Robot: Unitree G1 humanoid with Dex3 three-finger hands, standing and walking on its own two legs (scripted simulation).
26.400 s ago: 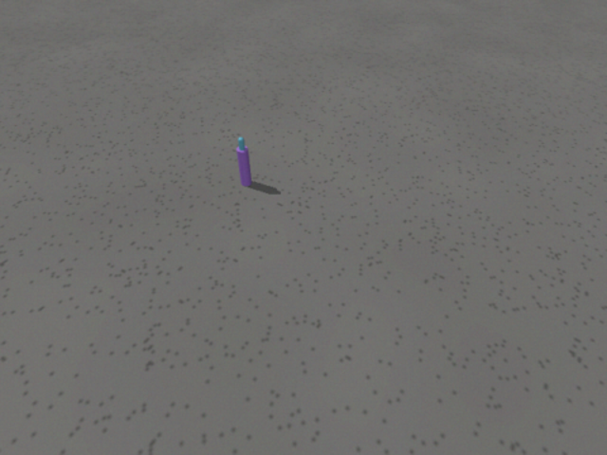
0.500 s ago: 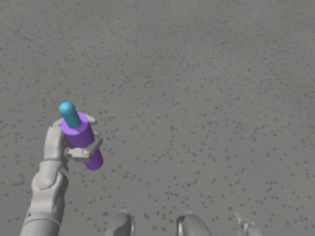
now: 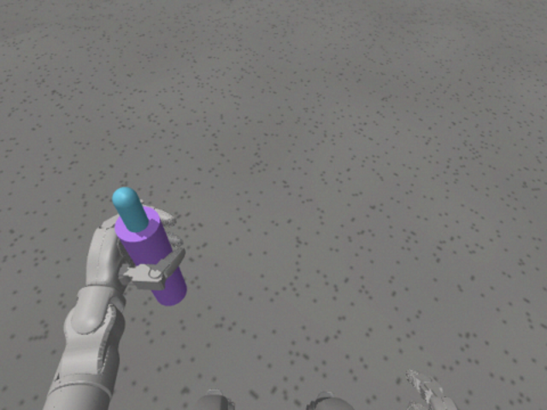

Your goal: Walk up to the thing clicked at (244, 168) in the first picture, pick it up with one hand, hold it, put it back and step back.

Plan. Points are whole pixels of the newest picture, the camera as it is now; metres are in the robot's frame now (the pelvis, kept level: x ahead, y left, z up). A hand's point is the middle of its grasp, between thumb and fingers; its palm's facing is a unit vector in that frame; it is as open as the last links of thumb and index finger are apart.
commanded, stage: hold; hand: left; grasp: from the side
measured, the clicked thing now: (152, 252) +0.35 +0.18 +0.03
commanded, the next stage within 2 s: crouch in 1.48 s
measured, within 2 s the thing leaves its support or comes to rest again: neither
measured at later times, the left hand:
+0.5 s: hand (160, 240) +0.35 +0.16 +0.06, palm faces +0.00 -1.00 +0.02, open 7.4 cm
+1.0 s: hand (157, 237) +0.34 +0.16 +0.08, palm faces +0.01 -1.00 +0.02, open 7.4 cm
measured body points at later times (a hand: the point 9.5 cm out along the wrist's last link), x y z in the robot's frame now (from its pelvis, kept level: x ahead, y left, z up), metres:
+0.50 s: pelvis +0.01 +0.00 +0.02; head +0.06 +0.01 +0.47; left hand +0.34 +0.21 +0.06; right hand +0.13 -0.25 -0.09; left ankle +0.02 +0.12 -0.67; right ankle +0.02 -0.13 -0.67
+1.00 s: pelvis +0.01 +0.00 +0.03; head +0.05 +0.01 +0.48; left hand +0.34 +0.21 +0.08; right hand +0.14 -0.25 -0.08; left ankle +0.02 +0.12 -0.67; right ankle +0.02 -0.13 -0.67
